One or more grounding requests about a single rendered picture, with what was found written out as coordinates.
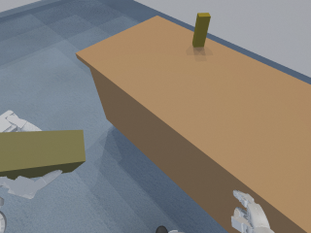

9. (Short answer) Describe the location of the sponge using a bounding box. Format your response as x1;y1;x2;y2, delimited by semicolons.
0;129;86;180

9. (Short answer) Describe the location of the robot left hand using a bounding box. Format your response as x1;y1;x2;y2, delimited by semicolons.
0;110;62;199

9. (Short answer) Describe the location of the robot right hand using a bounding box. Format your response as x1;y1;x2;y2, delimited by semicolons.
231;189;270;233

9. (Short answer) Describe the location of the table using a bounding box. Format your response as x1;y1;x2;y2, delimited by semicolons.
76;16;311;233

